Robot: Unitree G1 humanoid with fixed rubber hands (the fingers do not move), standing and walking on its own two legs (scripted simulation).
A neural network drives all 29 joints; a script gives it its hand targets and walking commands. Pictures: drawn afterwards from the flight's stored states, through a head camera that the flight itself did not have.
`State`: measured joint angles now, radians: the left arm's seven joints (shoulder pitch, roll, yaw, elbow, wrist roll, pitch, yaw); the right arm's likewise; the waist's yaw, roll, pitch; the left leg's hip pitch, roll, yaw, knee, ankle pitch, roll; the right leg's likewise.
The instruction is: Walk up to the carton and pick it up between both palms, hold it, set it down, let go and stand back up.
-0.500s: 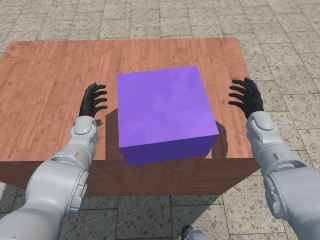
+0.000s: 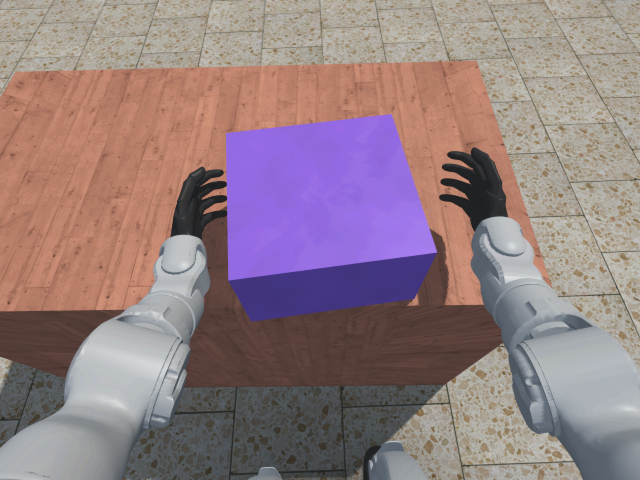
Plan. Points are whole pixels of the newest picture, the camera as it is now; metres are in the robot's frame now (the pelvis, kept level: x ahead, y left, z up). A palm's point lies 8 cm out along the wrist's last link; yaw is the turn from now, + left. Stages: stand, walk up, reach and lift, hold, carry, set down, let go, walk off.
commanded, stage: reach and lift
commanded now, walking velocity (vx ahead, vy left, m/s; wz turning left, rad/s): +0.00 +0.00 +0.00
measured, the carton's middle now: (321, 217) +0.47 +0.02 -0.01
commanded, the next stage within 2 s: none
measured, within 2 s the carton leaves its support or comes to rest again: neither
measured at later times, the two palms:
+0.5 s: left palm (196, 227) +0.43 +0.18 +0.02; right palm (467, 204) +0.45 -0.17 +0.04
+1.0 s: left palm (195, 232) +0.42 +0.18 +0.03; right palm (452, 210) +0.45 -0.15 +0.04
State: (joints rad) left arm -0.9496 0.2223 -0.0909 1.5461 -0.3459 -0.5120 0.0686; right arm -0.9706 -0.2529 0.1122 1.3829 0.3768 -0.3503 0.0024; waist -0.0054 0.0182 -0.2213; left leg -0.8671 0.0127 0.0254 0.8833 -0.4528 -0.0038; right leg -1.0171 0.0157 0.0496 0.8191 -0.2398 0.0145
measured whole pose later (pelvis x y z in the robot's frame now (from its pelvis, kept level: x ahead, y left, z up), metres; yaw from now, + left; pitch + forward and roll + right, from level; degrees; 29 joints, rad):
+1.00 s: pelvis -0.01 +0.00 +0.00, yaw +0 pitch +25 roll +1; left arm -0.97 0.18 -0.02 1.55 -0.35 -0.52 0.12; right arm -1.05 -0.15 0.06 1.45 0.20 -0.37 -0.09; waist -0.01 0.02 -0.23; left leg -0.90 0.01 0.02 0.91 -0.45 -0.01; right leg -1.05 0.01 0.05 0.84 -0.24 0.01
